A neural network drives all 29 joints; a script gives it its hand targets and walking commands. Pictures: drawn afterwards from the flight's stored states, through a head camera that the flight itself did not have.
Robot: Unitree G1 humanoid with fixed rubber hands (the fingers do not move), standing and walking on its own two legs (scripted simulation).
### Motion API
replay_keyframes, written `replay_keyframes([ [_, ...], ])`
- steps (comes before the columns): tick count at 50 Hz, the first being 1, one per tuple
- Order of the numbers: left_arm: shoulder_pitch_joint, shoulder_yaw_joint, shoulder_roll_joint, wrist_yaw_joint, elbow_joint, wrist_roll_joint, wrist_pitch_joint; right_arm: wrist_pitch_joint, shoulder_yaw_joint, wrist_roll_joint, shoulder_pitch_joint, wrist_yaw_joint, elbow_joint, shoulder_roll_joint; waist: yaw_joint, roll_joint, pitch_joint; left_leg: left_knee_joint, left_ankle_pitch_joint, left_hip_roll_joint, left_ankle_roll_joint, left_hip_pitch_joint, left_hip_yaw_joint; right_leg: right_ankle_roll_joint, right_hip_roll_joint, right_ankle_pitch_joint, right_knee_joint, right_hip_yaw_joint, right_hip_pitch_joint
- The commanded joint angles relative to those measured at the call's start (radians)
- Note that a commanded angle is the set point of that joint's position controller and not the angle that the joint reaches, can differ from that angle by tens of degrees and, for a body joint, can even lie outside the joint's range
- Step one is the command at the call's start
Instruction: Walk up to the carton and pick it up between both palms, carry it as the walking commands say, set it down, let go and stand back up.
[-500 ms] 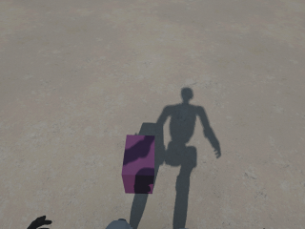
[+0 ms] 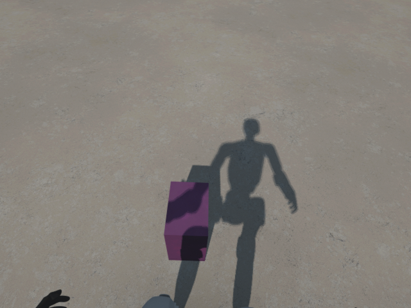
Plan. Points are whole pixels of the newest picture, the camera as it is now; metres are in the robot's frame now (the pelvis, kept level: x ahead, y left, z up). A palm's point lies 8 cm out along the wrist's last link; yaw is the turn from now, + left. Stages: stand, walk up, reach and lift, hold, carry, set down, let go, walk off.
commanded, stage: walk up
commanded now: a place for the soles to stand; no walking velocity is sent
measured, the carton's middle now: (188, 222) +0.56 +0.06 -0.59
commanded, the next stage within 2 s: none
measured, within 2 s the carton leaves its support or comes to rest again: neither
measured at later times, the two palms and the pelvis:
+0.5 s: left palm out of the picture +0.08 +0.37 -0.07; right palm out of the picture +0.13 -0.26 -0.10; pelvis +0.02 +0.04 +0.00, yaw +3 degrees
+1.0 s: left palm out of the picture +0.10 +0.38 -0.08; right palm out of the picture +0.15 -0.25 -0.09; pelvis +0.05 +0.06 +0.00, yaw +4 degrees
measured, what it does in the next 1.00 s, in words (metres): steps on the spot: left foot, then right foot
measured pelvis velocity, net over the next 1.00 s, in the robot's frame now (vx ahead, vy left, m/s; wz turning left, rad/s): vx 0.05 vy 0.06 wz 0.07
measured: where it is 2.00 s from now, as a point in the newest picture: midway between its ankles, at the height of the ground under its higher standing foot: outside the picture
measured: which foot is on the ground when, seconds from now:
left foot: down 0.00-0.26, up 0.28-0.48, down 0.50-1.00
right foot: down 0.00-0.52, up 0.54-0.76, down 0.78-1.00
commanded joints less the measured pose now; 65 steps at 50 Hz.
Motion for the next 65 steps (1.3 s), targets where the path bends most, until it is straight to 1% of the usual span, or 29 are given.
replay_keyframes([
  [1, 0.004, 0.078, 0.248, 0.011, 0.017, 0.027, -0.027, -0.012, -0.051, -0.014, -0.074, -0.014, -0.063, -0.257, 0.073, 0.021, -0.063, -0.137, 0.085, 0.062, 0.102, -0.134, -0.193, -0.099, -0.104, -0.124, -0.348, 0.229, 0.183],
  [3, -0.021, 0.085, 0.287, 0.010, 0.013, 0.027, -0.035, -0.009, -0.050, -0.005, -0.043, -0.014, -0.051, -0.225, 0.059, -0.101, -0.037, 0.012, -0.007, -0.003, 0.038, -0.155, 0.048, -0.192, -0.287, -0.058, -0.468, 0.335, 0.202],
  [5, -0.102, 0.070, 0.263, 0.006, 0.000, 0.023, -0.029, -0.020, -0.057, -0.009, 0.015, -0.010, -0.029, -0.228, 0.014, -0.069, -0.049, -0.059, -0.026, 0.023, 0.051, 0.010, 0.051, -0.183, -0.260, 0.112, -0.363, 0.249, 0.106],
  [8, -0.103, 0.063, 0.216, 0.005, -0.011, 0.013, -0.010, -0.032, -0.074, -0.024, 0.050, -0.012, -0.039, -0.283, -0.005, 0.105, -0.110, -0.217, 0.146, 0.124, 0.133, 0.175, -0.271, -0.050, -0.059, 0.028, -0.124, 0.070, -0.034],
  [9, 0.053, 0.071, 0.254, 0.027, 0.006, -0.014, -0.049, 0.006, -0.111, -0.070, 0.068, 0.043, -0.114, -0.322, -0.021, 0.366, -0.154, -0.306, -0.123, 0.137, 0.226, 0.201, -0.419, -0.043, 0.021, -0.219, -0.013, 0.038, -0.101],
  [11, 0.074, 0.077, 0.254, 0.041, 0.036, -0.013, -0.076, 0.046, -0.113, -0.060, -0.005, 0.074, -0.152, -0.300, 0.009, 0.259, -0.040, -0.367, -0.395, 0.141, 0.253, 0.032, -0.455, -0.071, 0.035, -0.217, -0.079, 0.031, -0.061],
  [13, 0.227, 0.101, 0.336, 0.053, 0.091, 0.020, -0.098, 0.063, -0.101, -0.049, -0.094, 0.081, -0.189, -0.240, 0.103, 0.003, -0.046, -0.080, -0.401, 0.001, 0.120, -0.347, -0.196, -0.125, -0.114, -0.357, -0.420, 0.293, 0.307],
  [14, 0.285, 0.129, 0.427, 0.064, 0.105, 0.031, -0.109, 0.061, -0.083, -0.051, -0.135, 0.083, -0.222, -0.187, 0.137, -0.201, -0.003, 0.197, -0.212, -0.019, 0.054, -0.571, -0.005, -0.178, -0.391, -0.466, -0.635, 0.634, 0.458],
  [15, 0.220, 0.144, 0.436, 0.074, 0.088, 0.026, -0.111, 0.058, -0.092, -0.067, -0.133, 0.082, -0.208, -0.209, 0.110, -0.059, 0.015, 0.286, -0.184, 0.042, 0.043, -0.581, -0.077, -0.232, -0.463, -0.272, -0.580, 0.674, 0.450],
  [17, 0.209, 0.129, 0.393, 0.089, 0.073, 0.015, -0.115, 0.063, -0.113, -0.056, -0.114, 0.088, -0.186, -0.251, 0.091, 0.048, 0.027, 0.307, -0.074, 0.087, 0.020, -0.477, -0.078, -0.231, -0.396, -0.061, -0.524, 0.536, 0.370],
  [21, 0.122, 0.110, 0.342, 0.066, 0.030, 0.013, -0.115, 0.048, -0.115, -0.025, -0.103, 0.101, -0.160, -0.204, 0.061, -0.146, -0.015, 0.111, -0.093, 0.075, 0.000, -0.244, 0.086, -0.215, -0.270, 0.497, -0.403, 0.200, 0.253],
  [25, 0.010, 0.085, 0.310, 0.045, -0.011, 0.012, -0.085, 0.033, -0.125, -0.015, 0.111, 0.075, -0.066, -0.210, -0.060, -0.125, -0.136, -0.139, 0.108, 0.000, 0.034, 0.274, 0.184, -0.109, -0.225, 0.387, -0.145, 0.067, -0.018],
  [26, 0.069, 0.063, 0.230, 0.045, -0.007, 0.001, -0.082, 0.023, -0.144, -0.029, 0.194, 0.057, -0.042, -0.256, -0.094, 0.131, -0.198, -0.242, 0.009, -0.011, 0.084, 0.407, 0.078, -0.071, -0.144, 0.369, 0.125, 0.002, -0.075],
  [27, 0.047, 0.039, 0.153, 0.036, -0.039, -0.014, -0.082, 0.016, -0.159, -0.034, 0.199, 0.041, -0.071, -0.343, -0.111, 0.349, -0.178, -0.406, -0.110, 0.207, 0.210, 0.430, -0.447, -0.007, 0.007, 0.120, 0.367, -0.031, -0.325],
  [28, 0.000, 0.053, 0.220, 0.046, -0.029, -0.003, -0.069, 0.015, -0.151, -0.023, 0.125, 0.041, -0.102, -0.386, -0.093, 0.219, -0.133, -0.531, -0.222, 0.329, 0.308, 0.365, -0.730, -0.024, 0.018, -0.115, 0.352, 0.086, -0.392],
  [30, -0.017, 0.065, 0.247, 0.044, 0.004, 0.011, -0.055, 0.018, -0.149, -0.010, 0.072, 0.039, -0.098, -0.347, -0.037, 0.117, -0.010, -0.513, -0.352, 0.290, 0.291, 0.209, -0.646, -0.015, -0.021, -0.126, 0.327, 0.115, -0.357],
  [35, 0.134, 0.081, 0.224, 0.021, 0.060, 0.018, -0.051, 0.029, -0.130, -0.032, -0.015, 0.025, -0.105, -0.317, -0.002, 0.241, -0.004, -0.462, -0.411, 0.252, 0.254, 0.011, -0.426, -0.018, 0.020, -0.121, 0.072, 0.052, -0.100],
  [38, 0.194, 0.077, 0.188, 0.025, 0.082, 0.025, -0.064, 0.036, -0.098, -0.023, -0.089, 0.026, -0.115, -0.257, 0.068, 0.154, -0.044, -0.310, -0.340, 0.190, 0.180, -0.142, -0.296, -0.050, 0.047, 0.040, -0.229, 0.075, 0.183],
  [40, 0.173, 0.097, 0.316, 0.036, 0.069, 0.052, -0.069, 0.043, -0.069, -0.004, -0.066, 0.022, -0.140, -0.155, 0.064, -0.223, -0.031, 0.107, -0.269, 0.001, 0.045, -0.333, 0.005, -0.148, -0.220, -0.448, -0.592, 0.527, 0.211],
  [41, 0.110, 0.100, 0.351, 0.039, 0.059, 0.044, -0.067, 0.044, -0.086, -0.017, -0.090, 0.015, -0.111, -0.226, 0.073, -0.072, 0.063, 0.203, -0.194, 0.025, 0.029, -0.268, -0.032, -0.200, -0.332, -0.528, -0.679, 0.660, 0.025],
  [44, -0.025, 0.074, 0.284, 0.031, 0.030, 0.041, -0.066, 0.028, -0.089, -0.004, 0.001, 0.031, -0.065, -0.232, 0.010, -0.085, 0.066, 0.069, -0.103, 0.089, 0.029, -0.056, 0.038, -0.182, -0.217, -0.230, -0.551, 0.418, -0.040],
  [47, -0.015, 0.059, 0.265, 0.021, 0.021, 0.030, -0.055, 0.003, -0.087, -0.011, 0.045, 0.026, -0.060, -0.202, -0.018, -0.067, -0.052, -0.149, -0.033, 0.019, 0.052, 0.190, 0.096, -0.120, -0.142, 0.178, -0.302, 0.233, -0.035],
  [48, -0.005, 0.051, 0.248, 0.019, 0.018, 0.021, -0.055, -0.007, -0.090, -0.020, 0.086, 0.015, -0.050, -0.212, -0.041, -0.031, -0.094, -0.195, 0.014, 0.040, 0.069, 0.279, 0.017, -0.089, -0.135, 0.241, -0.210, 0.213, -0.078],
  [50, 0.010, 0.042, 0.180, 0.021, 0.018, 0.003, -0.042, -0.022, -0.095, -0.025, 0.021, 0.003, -0.083, -0.287, -0.006, 0.137, -0.142, -0.314, 0.086, 0.268, 0.221, 0.300, -0.458, -0.003, 0.017, 0.114, -0.004, 0.097, -0.143],
  [51, 0.003, 0.049, 0.201, 0.026, 0.037, 0.000, -0.038, -0.021, -0.095, -0.018, 0.007, 0.000, -0.085, -0.294, -0.002, 0.088, -0.114, -0.311, 0.096, 0.294, 0.258, 0.279, -0.464, -0.003, 0.008, 0.032, -0.044, 0.107, -0.132],
  [55, 0.051, 0.061, 0.247, 0.031, 0.049, 0.024, -0.067, -0.005, -0.065, 0.002, -0.058, 0.000, -0.086, -0.213, 0.037, 0.005, -0.113, -0.068, 0.280, 0.118, 0.093, 0.006, -0.115, -0.078, -0.089, 0.246, -0.295, 0.232, 0.156],
  [57, 0.023, 0.058, 0.269, 0.026, 0.046, 0.013, -0.068, 0.000, -0.052, 0.009, -0.057, -0.003, -0.079, -0.190, 0.009, -0.054, -0.099, -0.027, 0.104, 0.057, 0.052, -0.012, 0.037, -0.162, -0.195, 0.426, -0.311, 0.319, 0.171],
  [62, -0.022, 0.045, 0.214, 0.026, 0.028, 0.008, -0.051, -0.013, -0.065, -0.010, -0.030, 0.002, -0.063, -0.236, -0.004, 0.029, -0.139, -0.129, 0.220, 0.104, 0.099, 0.184, -0.094, -0.074, -0.075, 0.272, -0.192, 0.144, 0.012],
  [65, -0.013, 0.051, 0.220, 0.024, 0.040, 0.011, -0.043, -0.004, -0.061, -0.003, -0.082, 0.003, -0.064, -0.235, 0.014, 0.005, -0.098, -0.156, 0.030, 0.112, 0.107, 0.087, -0.121, -0.066, -0.064, 0.084, -0.255, 0.162, 0.029],
])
